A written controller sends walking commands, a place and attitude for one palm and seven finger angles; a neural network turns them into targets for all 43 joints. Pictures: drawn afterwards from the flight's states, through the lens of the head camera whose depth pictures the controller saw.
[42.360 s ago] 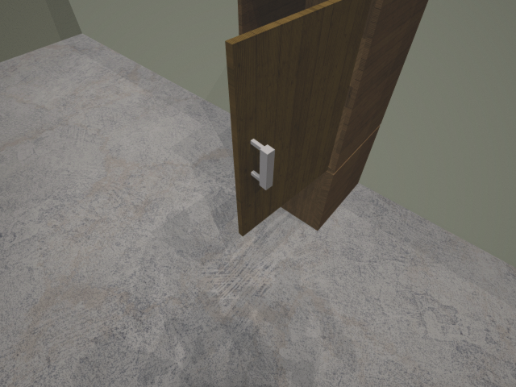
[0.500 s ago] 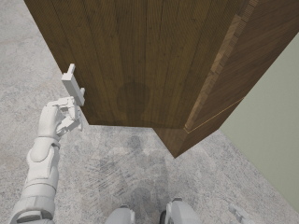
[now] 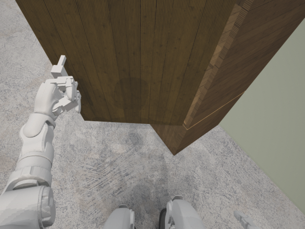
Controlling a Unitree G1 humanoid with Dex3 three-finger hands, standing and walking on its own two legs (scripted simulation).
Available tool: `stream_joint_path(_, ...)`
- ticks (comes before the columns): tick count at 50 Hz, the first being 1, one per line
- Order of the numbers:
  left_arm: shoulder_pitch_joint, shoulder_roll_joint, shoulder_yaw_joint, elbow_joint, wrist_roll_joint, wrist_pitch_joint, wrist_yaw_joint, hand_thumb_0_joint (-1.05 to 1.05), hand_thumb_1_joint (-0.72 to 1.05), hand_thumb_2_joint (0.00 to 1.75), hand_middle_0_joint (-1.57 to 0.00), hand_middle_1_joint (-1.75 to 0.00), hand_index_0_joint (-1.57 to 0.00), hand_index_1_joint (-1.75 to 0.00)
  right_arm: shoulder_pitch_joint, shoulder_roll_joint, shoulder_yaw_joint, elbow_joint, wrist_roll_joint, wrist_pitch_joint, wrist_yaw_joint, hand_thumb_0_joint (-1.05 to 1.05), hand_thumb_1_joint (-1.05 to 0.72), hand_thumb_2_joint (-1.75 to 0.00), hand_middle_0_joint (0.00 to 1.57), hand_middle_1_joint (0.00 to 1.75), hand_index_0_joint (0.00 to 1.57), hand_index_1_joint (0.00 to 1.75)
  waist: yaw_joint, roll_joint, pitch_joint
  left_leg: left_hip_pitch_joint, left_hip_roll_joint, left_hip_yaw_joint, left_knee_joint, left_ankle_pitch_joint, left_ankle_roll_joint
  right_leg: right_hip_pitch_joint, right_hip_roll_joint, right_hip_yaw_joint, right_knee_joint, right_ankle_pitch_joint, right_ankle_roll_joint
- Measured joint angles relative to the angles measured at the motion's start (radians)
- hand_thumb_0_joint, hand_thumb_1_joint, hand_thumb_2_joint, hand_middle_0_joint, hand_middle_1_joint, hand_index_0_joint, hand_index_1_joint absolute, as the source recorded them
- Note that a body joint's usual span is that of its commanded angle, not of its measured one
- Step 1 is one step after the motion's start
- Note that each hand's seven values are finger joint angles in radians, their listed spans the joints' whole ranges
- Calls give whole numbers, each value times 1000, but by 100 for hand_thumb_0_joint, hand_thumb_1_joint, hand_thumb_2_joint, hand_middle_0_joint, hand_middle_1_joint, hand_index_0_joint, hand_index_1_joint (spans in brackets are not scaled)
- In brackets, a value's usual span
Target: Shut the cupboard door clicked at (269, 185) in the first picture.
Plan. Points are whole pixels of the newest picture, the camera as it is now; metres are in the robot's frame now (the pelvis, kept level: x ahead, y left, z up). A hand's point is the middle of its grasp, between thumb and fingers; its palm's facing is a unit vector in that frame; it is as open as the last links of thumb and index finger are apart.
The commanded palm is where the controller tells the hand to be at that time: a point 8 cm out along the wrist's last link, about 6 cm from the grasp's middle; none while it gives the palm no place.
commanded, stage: push the door shut along its arc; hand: left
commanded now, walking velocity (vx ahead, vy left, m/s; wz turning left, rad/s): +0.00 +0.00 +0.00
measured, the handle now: (67, 78) +0.50 +0.23 +0.05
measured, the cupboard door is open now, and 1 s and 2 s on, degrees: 53 39 29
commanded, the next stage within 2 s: pull the fist back off the door in 1.48 s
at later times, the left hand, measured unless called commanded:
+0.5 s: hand (80, 85) +0.47 +0.19 +0.05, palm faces -0.24 -0.97 -0.02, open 3.2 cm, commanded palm +0.48 +0.22 +0.05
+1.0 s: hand (103, 67) +0.54 +0.14 +0.06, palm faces -0.39 -0.92 -0.01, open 3.1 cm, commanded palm +0.54 +0.18 +0.05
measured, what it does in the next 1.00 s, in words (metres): stands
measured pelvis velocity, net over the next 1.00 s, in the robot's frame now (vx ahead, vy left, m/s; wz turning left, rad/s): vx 0.01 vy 0.02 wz -0.04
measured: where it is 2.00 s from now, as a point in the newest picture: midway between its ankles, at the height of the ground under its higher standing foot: outside the picture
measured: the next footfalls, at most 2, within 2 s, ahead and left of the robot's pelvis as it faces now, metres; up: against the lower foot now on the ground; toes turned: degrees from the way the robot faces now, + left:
none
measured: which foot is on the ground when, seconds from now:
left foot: down 0.00-1.00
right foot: down 0.00-1.00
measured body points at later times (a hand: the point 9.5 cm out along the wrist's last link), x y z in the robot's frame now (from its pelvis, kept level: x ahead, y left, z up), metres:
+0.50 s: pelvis -0.01 +0.01 -0.02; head +0.13 +0.04 +0.41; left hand +0.48 +0.25 +0.06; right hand +0.03 -0.27 -0.12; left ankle +0.00 +0.08 -0.65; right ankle +0.07 -0.10 -0.65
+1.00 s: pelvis +0.01 +0.02 -0.02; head +0.17 +0.04 +0.40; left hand +0.55 +0.19 +0.06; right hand +0.00 -0.25 -0.12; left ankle +0.00 +0.08 -0.65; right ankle +0.07 -0.10 -0.65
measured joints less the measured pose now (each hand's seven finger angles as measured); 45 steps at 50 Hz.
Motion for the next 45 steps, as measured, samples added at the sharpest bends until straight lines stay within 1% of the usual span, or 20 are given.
stream_joint_path(10, -95, 63, 19, 90, 0, 4, -61, 2, 90, 90, -131, -150, -133, -150, 37, -11, 3, 16, 2, 21, 0, 1, -90, -90, 20, 30, 20, 30, -24, 0, 4, -47, 4, -3, 22, 3, 1, -41, 3, -4, 10, 10, -1)
stream_joint_path(14, -142, 86, 10, 129, 2, 9, -74, 2, 90, 90, -131, -150, -134, -150, 44, -15, 7, 24, 2, 23, -2, 1, -90, -90, 20, 30, 20, 30, -32, -1, 8, -67, 4, -8, 35, 4, 4, -55, 1, -9, 14, 13, 0)
stream_joint_path(21, -251, 119, -30, 198, 21, 28, -71, 2, 90, 90, -130, -150, -134, -150, 47, -21, 11, 38, -6, 14, 0, 1, -90, -90, 20, 30, 20, 30, -48, 1, 10, -117, -1, -19, 64, 2, 8, -94, -6, -21, 30, 15, 4)
stream_joint_path(24, -290, 124, -44, 213, 32, 41, -74, 2, 90, 90, -130, -150, -133, -150, 47, -22, 12, 42, -10, 11, 2, 1, -90, -90, 20, 30, 20, 30, -58, 3, 9, -137, -2, -22, 76, 0, 10, -111, -8, -24, 36, 14, 6)
stream_joint_path(30, -343, 136, -43, 231, 51, 64, -77, 2, 90, 90, -130, -150, -131, -150, 50, -19, 15, 37, -18, 13, 6, 1, -90, -90, 20, 30, 21, 30, -81, 9, 9, -162, 1, -21, 90, -8, 15, -132, -4, -24, 41, 13, 11)
stream_joint_path(34, -367, 132, -62, 226, 67, 79, -83, 2, 90, 90, -130, -150, -130, -150, 59, -13, 16, 35, -22, 21, 11, 1, -90, -90, 20, 30, 21, 30, -92, 15, 11, -166, 3, -21, 90, -12, 18, -135, -1, -23, 37, 12, 15)
stream_joint_path(38, -387, 127, -45, 241, 76, 90, -79, 2, 90, 90, -130, -150, -130, -150, 67, -6, 22, 31, -24, 33, 15, 1, -90, -90, 20, 30, 21, 30, -104, 18, 11, -163, 7, -16, 86, -17, 21, -135, 3, -18, 32, 10, 18)
stream_joint_path(42, -412, 141, -36, 256, 100, 101, -78, 2, 90, 90, -130, -150, -130, -150, 73, -1, 28, 24, -28, 38, 17, 1, -90, -90, 20, 30, 21, 30, -120, 20, 12, -169, 13, -14, 89, -25, 22, -143, 10, -15, 34, 6, 18)
stream_joint_path(45, -422, 148, -31, 251, 104, 107, -87, 2, 90, 90, -130, -150, -129, -150, 78, 1, 28, 20, -29, 41, 16, 1, -90, -90, 20, 30, 21, 30, -131, 25, 12, -173, 17, -12, 92, -31, 21, -148, 15, -13, 36, 3, 18)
